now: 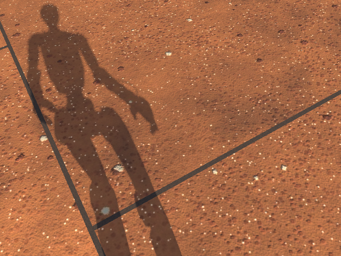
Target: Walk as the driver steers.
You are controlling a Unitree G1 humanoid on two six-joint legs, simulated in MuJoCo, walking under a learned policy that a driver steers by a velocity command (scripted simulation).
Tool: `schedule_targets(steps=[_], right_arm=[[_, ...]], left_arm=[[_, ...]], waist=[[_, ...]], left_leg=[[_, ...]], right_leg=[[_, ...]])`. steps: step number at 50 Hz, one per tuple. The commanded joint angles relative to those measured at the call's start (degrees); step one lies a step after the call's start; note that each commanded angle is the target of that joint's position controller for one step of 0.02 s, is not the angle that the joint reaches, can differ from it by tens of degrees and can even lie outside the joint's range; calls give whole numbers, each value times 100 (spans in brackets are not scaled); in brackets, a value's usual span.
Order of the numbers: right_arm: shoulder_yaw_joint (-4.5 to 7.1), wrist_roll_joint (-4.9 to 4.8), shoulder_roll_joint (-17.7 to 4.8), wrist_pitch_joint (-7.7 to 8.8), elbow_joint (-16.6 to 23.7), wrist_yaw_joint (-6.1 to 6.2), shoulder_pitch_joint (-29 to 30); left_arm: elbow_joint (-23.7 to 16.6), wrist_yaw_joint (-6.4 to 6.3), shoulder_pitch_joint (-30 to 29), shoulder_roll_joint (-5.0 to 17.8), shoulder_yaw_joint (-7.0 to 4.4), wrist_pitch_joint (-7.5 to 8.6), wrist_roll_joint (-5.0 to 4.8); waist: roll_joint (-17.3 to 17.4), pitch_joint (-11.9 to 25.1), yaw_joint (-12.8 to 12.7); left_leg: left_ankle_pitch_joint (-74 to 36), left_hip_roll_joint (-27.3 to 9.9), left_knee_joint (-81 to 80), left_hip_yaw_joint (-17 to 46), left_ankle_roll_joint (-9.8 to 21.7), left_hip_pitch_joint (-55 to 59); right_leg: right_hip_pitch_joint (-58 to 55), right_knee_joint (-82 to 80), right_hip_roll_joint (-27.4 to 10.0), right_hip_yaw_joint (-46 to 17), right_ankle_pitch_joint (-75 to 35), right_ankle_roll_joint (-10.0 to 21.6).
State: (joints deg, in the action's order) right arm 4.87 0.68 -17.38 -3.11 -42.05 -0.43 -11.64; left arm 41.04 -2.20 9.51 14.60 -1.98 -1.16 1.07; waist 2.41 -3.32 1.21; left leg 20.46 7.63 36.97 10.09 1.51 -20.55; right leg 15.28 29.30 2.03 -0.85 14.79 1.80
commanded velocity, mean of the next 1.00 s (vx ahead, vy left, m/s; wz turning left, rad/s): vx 0.00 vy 0.00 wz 0.10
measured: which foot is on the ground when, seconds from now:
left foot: up 0.00-0.30, down 0.32-1.00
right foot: down 0.00-1.00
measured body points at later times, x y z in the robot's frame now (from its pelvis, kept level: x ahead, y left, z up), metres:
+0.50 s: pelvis -0.01 +0.01 +0.01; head +0.00 +0.02 +0.46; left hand +0.05 +0.27 -0.13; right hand +0.12 -0.23 -0.11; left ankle -0.04 +0.11 -0.73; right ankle +0.00 -0.10 -0.73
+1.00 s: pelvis -0.01 +0.02 +0.01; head +0.00 +0.03 +0.46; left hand +0.00 +0.27 -0.15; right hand +0.03 -0.23 -0.14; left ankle -0.04 +0.11 -0.73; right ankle +0.00 -0.10 -0.73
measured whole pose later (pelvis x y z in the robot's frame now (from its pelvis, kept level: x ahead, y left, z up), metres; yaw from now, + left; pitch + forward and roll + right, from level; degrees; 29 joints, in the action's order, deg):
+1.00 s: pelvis -0.01 +0.02 +0.01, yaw +3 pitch -2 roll +0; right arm -0.8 0.4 -12.1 0.4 -62.5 2.1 -14.1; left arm 63.3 -1.6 14.0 11.7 -0.3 -0.6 0.7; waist -0.5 -1.9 -0.7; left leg 13.2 3.6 20.5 2.5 2.8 -5.5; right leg 8.7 21.2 -0.7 0.5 10.9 -0.5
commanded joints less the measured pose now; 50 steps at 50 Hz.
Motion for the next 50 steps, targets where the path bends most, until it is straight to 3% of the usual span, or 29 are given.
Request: schedule_targets(steps=[1, 2, 3, 5, 10, 12, 13, 14, 15, 16, 17, 18, 19, 22, 26, 32, 50], right_arm=[[188, 118, -727, 61, 368, 50, -120], [187, 90, -665, 37, 238, 16, -203], [177, 57, -622, 17, 157, -22, -318], [122, 42, -503, -11, 87, -75, -343], [-94, -17, -174, -73, 94, -35, 90], [-125, -60, -215, -69, 42, 10, 106], [-144, -68, -197, -47, -35, 32, -14], [-177, -50, -149, -4, -137, 59, -186], [-185, 11, -248, 63, -176, 93, -187], [-172, 110, -534, 153, -153, 130, -196], [-150, 56, -745, 190, -174, 140, 233], [-243, 25, -386, 233, -163, 108, 405], [-285, 27, -284, 264, -185, 102, 455], [-301, -8, -368, 320, -489, 191, 157], [-335, -13, -292, 341, -748, 201, 79], [-364, -17, -278, 371, -1137, 222, 43], [-486, -27, -36, 391, -1968, 276, -427]], left_arm=[[-377, 25, 225, 1025, -246, 69, 32], [-396, 55, -113, 770, -175, 82, -16], [-445, 60, -328, 686, -147, 87, 2], [-387, 33, -196, 657, -137, 121, -6], [-121, 79, 229, 723, -147, 134, 2], [-6, 127, 340, 853, -190, 77, 30], [45, 142, 335, 880, -199, 47, 13], [91, 151, 296, 875, -196, 25, -25], [132, 154, 379, 811, -182, 42, -25], [66, 185, 447, 631, -135, 82, -30], [32, 195, 477, 299, -33, 88, -104], [190, 159, 381, 419, -31, 52, -29], [272, 158, 277, 513, -64, 46, -15], [474, 191, 313, 601, -95, 87, -10], [849, 159, 423, 502, -59, 111, -29], [1309, 131, 480, 443, -34, 101, -30], [2187, 37, 679, 235, 96, 85, -42]], waist=[[-978, 454, -63], [-775, 259, 100], [-892, 279, 188], [-1096, 382, 73], [-1214, 528, -253], [-1379, 516, -314], [-1333, 502, -222], [-1187, 484, -71], [-984, 525, -71], [-408, 734, -173], [598, 505, -478], [418, 461, -362], [355, 329, -304], [399, 232, -222], [-1, 141, -202], [-184, 83, -215], [-214, 37, -197]], left_leg=[[1187, -32, 2127, -47, -83, -705], [799, -96, 2394, -49, -123, -610], [527, -85, 2529, -138, -188, -575], [408, -75, 2401, -264, -346, -591], [668, -346, 538, -638, -408, 70], [608, -348, -204, -923, -315, 467], [208, -359, -780, -1009, -250, 733], [-592, -389, -1695, -1063, -172, 1176], [-1316, -609, -2182, -723, -80, 1710], [-1614, -1342, -2263, 96, 69, 2234], [-2427, -1872, -1993, 570, 426, 1470], [-2078, -1861, -1930, 484, 505, 1140], [-1630, -1618, -1953, 339, 368, 1041], [-1486, -1298, -2007, 99, 176, 1042], [-1422, -1262, -2005, 37, 207, 1133], [-1304, -1230, -2102, 12, 236, 1044], [-1564, -1154, -2079, -127, 236, 1038]], right_leg=[[-463, -1488, -2292, -2330, -1481, 1256], [-273, -1415, -1884, -1728, -1539, 1085], [-343, -1346, -1538, -1270, -1713, 902], [-696, -1175, -1300, -854, -2463, 881], [-1120, -921, -1352, -754, -2567, 956], [-1056, -808, -1349, -837, -2709, 978], [-986, -686, -1313, -827, -2834, 926], [-809, -535, -1251, -760, -2872, 766], [-463, -475, -1222, -782, -2568, 506], [-34, -231, -1031, -604, -1820, 219], [-171, -585, -440, -128, -339, 11], [-677, -757, -487, -109, -128, -58], [-733, -812, -458, -161, -372, -66], [-869, -885, -601, -251, -1009, -49], [-776, -1017, -631, -269, -967, -87], [-858, -1075, -678, -299, -964, -99], [-853, -1007, -736, -307, -1005, -64]])
Keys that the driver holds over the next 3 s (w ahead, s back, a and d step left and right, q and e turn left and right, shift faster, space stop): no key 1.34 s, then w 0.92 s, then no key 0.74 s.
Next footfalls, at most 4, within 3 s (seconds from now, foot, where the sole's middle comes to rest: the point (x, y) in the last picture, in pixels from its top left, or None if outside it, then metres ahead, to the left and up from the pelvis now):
0.32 left None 0.00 0.11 -0.77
2.12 left None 0.45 0.05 -0.77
2.58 right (205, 200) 0.67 -0.09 -0.77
2.90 left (158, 221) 0.59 0.11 -0.77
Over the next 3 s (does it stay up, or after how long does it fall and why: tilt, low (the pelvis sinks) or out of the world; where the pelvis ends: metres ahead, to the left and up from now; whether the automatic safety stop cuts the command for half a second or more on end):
stays up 0.57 -0.02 0.01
